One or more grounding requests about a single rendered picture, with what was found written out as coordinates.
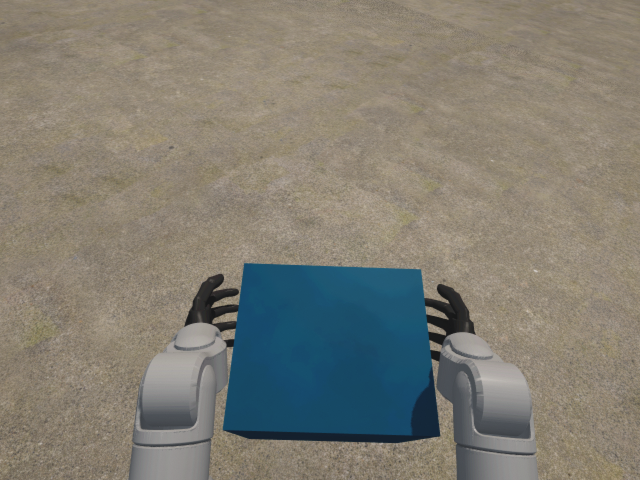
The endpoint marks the carton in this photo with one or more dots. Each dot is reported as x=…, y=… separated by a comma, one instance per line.
x=330, y=353

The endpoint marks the robot right forearm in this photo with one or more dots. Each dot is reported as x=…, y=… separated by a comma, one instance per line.
x=492, y=411

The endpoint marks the right robot hand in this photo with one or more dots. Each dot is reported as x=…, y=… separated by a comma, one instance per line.
x=457, y=313

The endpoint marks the left robot hand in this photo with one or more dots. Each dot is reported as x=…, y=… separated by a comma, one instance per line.
x=201, y=311

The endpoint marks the robot left forearm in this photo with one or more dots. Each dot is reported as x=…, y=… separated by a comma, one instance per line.
x=174, y=420

